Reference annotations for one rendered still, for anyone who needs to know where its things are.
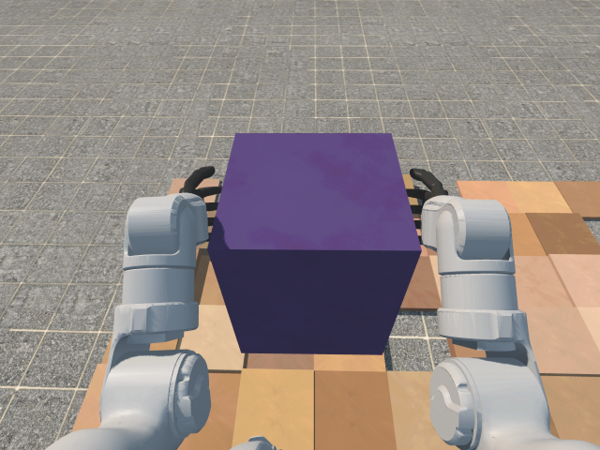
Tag carton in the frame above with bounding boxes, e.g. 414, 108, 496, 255
207, 133, 422, 355

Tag robot right forearm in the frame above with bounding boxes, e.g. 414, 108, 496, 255
421, 195, 550, 425

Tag right robot hand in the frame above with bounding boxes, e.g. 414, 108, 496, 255
406, 169, 448, 245

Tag left robot upper arm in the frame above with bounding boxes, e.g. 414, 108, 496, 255
45, 349, 211, 450

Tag left robot hand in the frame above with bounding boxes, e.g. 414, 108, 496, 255
179, 166, 222, 242

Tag left robot shin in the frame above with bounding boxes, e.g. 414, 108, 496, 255
248, 436, 274, 446

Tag right robot upper arm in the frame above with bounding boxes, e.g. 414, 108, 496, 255
429, 357, 600, 450

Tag robot left forearm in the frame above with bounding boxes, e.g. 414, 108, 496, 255
99, 193, 209, 422

